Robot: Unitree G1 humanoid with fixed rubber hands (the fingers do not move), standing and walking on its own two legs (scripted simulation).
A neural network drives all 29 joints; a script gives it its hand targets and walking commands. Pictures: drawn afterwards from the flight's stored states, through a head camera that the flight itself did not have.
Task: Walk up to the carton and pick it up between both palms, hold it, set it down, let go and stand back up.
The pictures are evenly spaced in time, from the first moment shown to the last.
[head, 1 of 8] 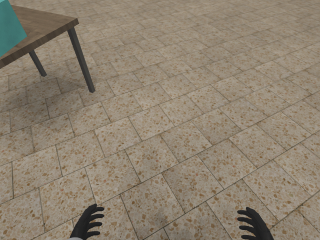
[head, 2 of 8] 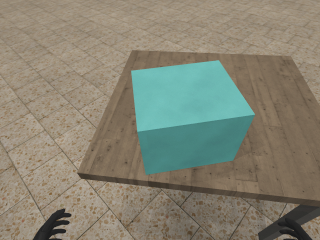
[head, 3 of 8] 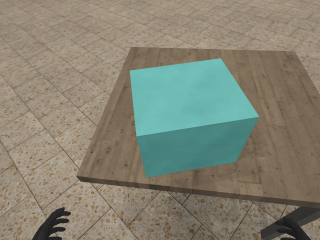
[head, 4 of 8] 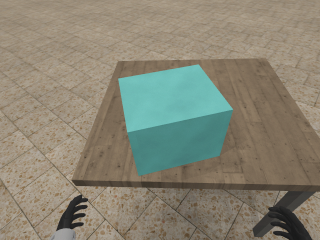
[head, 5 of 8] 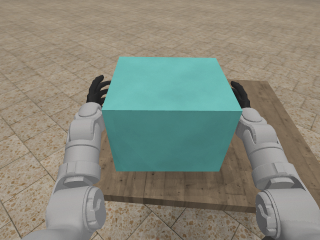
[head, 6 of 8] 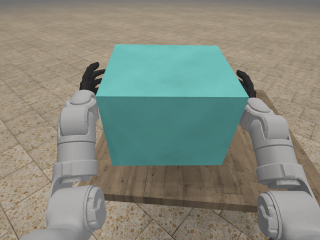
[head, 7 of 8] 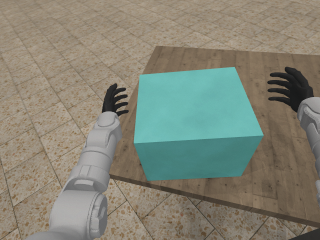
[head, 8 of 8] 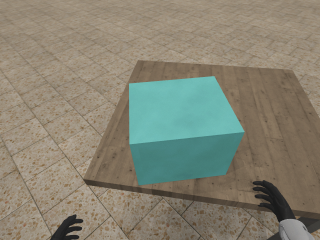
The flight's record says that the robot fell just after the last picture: no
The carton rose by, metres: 0.20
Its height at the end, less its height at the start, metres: +0.00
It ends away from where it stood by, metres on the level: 0.03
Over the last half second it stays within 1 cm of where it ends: yes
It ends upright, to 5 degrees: yes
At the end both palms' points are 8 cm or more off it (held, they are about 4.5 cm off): yes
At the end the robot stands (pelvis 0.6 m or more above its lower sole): yes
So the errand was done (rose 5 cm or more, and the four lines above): yes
